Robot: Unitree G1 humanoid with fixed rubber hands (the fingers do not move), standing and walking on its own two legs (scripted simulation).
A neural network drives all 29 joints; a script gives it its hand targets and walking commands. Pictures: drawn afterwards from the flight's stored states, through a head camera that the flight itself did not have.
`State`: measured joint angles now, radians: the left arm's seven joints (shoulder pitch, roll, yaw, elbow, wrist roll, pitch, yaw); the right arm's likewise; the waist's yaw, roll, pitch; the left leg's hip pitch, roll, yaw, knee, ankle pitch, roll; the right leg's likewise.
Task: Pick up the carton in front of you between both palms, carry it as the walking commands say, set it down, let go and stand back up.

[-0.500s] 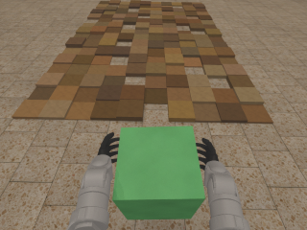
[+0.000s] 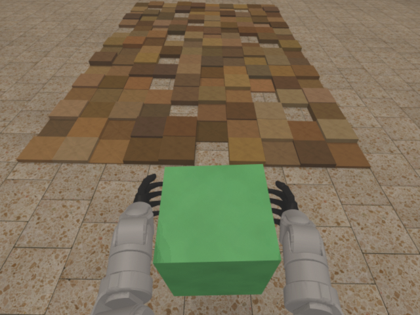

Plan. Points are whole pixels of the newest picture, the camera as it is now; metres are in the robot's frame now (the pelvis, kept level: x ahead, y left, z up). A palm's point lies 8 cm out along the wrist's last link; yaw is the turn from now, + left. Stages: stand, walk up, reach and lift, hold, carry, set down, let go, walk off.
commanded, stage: reach and lift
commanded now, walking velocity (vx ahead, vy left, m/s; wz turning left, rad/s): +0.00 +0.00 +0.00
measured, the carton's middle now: (215, 234) +0.30 +0.00 -0.05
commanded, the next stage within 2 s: hold in 0.54 s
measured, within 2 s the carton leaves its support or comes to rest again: neither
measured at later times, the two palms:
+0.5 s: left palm (142, 204) +0.31 +0.15 +0.05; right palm (289, 213) +0.30 -0.15 +0.04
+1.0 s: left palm (138, 204) +0.30 +0.15 +0.06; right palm (291, 213) +0.29 -0.15 +0.06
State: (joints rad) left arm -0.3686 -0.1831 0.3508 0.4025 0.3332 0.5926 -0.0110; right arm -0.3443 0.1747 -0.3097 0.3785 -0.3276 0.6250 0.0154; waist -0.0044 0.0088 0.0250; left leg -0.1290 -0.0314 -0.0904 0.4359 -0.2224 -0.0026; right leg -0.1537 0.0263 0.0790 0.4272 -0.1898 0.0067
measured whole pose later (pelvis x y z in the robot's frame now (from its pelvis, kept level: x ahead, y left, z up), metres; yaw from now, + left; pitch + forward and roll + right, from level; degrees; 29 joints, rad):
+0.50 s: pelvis +0.02 +0.00 +0.00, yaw +0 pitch -6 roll +0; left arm -0.30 -0.16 0.26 0.31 0.30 0.67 0.00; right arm -0.27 0.15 -0.22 0.29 -0.29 0.70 0.00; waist 0.00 0.01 0.01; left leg -0.04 -0.03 -0.09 0.36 -0.21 0.00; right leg -0.07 0.02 0.08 0.35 -0.18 0.01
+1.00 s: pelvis +0.00 +0.00 +0.00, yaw +0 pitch -8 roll +0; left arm -0.34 -0.17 0.29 0.29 0.32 0.74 -0.02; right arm -0.31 0.16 -0.25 0.26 -0.30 0.77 0.01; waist 0.00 0.01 0.03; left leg -0.02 -0.03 -0.09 0.37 -0.20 0.00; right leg -0.05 0.02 0.08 0.36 -0.17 0.01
